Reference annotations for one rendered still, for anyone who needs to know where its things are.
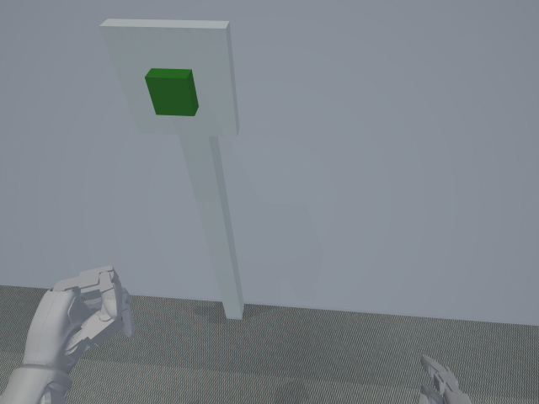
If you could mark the panel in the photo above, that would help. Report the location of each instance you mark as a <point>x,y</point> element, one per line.
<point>137,45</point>

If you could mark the robot right hand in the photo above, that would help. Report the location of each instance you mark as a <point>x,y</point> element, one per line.
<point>445,382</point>

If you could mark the button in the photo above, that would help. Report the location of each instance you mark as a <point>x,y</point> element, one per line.
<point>172,91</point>

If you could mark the left robot forearm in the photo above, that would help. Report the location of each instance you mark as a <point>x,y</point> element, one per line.
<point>36,384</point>

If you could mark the robot left hand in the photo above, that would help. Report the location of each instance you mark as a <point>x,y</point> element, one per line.
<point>53,339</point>

